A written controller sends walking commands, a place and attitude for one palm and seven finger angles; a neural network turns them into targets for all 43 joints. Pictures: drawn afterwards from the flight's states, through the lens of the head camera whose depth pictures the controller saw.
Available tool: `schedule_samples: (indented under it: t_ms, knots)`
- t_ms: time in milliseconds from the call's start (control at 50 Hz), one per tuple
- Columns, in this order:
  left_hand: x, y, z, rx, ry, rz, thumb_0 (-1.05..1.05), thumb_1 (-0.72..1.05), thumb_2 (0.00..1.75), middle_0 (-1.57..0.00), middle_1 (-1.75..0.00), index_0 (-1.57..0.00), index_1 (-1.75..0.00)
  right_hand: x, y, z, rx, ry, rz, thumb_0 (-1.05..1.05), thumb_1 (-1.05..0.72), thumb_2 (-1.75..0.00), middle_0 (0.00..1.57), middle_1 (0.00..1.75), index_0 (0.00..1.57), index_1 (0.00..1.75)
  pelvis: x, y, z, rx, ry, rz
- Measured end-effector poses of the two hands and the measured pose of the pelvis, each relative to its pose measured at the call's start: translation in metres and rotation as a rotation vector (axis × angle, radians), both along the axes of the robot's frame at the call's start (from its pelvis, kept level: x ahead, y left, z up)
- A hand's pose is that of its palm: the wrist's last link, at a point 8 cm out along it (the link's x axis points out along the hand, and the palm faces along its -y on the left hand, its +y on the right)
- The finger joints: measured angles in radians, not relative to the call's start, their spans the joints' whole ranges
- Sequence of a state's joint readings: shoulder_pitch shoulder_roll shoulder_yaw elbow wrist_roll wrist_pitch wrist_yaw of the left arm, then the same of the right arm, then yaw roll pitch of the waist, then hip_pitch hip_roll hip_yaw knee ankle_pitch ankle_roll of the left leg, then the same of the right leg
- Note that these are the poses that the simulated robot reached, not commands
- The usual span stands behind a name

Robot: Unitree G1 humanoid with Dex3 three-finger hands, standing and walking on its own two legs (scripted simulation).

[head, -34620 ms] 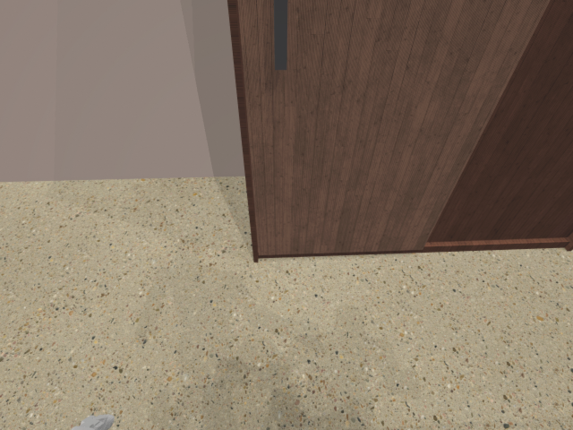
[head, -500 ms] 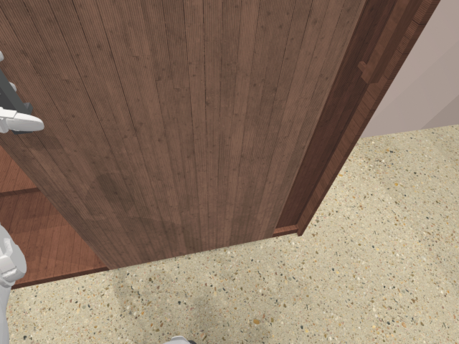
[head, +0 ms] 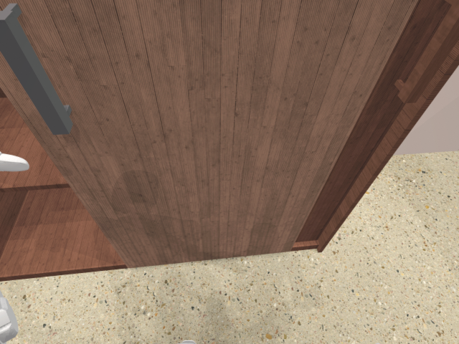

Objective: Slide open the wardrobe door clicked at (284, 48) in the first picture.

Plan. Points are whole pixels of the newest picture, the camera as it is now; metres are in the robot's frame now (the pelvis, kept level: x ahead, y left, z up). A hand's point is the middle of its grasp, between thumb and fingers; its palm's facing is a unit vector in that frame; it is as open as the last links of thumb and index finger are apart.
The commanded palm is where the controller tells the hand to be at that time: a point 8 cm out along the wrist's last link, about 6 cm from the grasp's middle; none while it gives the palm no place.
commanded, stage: slip the hand off the handle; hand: left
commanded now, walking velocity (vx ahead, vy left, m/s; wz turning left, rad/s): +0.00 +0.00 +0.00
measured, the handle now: (40, 74) +0.46 +0.34 +0.21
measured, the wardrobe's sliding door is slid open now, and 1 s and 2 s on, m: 0.54 0.54 0.54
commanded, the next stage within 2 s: draw the hand back to the body in 0.26 s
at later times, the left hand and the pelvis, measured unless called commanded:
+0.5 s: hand out of the picture +0.29 +0.36 +0.19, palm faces +0.31 -0.95 -0.04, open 14.7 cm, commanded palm +0.24 +0.40 +0.20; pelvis -0.01 +0.01 +0.01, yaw +3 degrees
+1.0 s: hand out of the picture +0.23 +0.33 +0.17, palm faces +0.41 -0.87 -0.26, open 14.2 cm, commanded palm +0.18 +0.35 +0.19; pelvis -0.02 +0.00 +0.01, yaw +1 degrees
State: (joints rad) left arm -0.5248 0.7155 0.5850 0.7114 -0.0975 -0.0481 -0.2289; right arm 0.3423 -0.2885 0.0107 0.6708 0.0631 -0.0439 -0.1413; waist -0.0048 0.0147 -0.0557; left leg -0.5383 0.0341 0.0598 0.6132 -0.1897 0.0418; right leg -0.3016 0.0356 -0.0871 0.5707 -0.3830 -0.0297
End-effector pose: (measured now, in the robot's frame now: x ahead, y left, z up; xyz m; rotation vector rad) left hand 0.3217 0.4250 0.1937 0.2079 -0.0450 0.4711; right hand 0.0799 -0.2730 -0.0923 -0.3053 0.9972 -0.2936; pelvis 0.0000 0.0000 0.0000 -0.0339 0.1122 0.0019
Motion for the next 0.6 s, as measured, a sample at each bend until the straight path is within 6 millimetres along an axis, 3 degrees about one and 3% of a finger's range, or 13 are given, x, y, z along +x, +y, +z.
schedule_samples:
  t_ms: [140, 260, 400, 500, 600]
  knots:
    - [-0.022, -0.008, 0.003, 0.021, -0.032, 0.014, -0.02, -0.55, 0.20, -0.26, -1.15, -0.26, -1.15, 0.065, 0.030, 0.019, 0.056, -0.220, 0.093, 0.01, -0.91, -0.89, 0.20, 0.30, 0.20, 0.30, 0.003, 0.007, 0.002, 0.005, -0.025, -0.006]
    - [-0.055, -0.001, 0.004, 0.004, -0.007, 0.054, -0.02, -0.55, 0.20, -0.26, -1.15, -0.26, -1.15, 0.096, 0.054, 0.029, 0.099, -0.305, 0.160, 0.01, -0.90, -0.89, 0.20, 0.30, 0.20, 0.30, 0.003, 0.009, 0.004, 0.007, -0.050, 0.005]
    - [-0.083, 0.004, 0.005, 0.003, -0.009, 0.080, -0.02, -0.55, 0.20, -0.25, -1.15, -0.25, -1.15, 0.101, 0.065, 0.028, 0.093, -0.295, 0.227, 0.01, -0.90, -0.89, 0.20, 0.30, 0.20, 0.30, -0.005, 0.007, 0.005, 0.006, -0.075, 0.039]
    - [-0.073, -0.017, -0.001, -0.155, -0.009, -0.160, -0.02, -0.55, 0.20, -0.25, -1.15, -0.25, -1.15, 0.091, 0.063, 0.027, 0.084, -0.297, 0.213, 0.01, -0.90, -0.89, 0.20, 0.30, 0.20, 0.30, -0.011, 0.006, 0.007, 0.002, -0.107, 0.054]
    - [-0.068, -0.034, -0.001, -0.186, 0.026, -0.332, -0.02, -0.55, 0.20, -0.25, -1.15, -0.25, -1.15, 0.079, 0.055, 0.038, 0.095, -0.373, 0.175, 0.02, -0.90, -0.89, 0.20, 0.30, 0.20, 0.30, -0.015, 0.006, 0.009, 0.003, -0.124, 0.027]
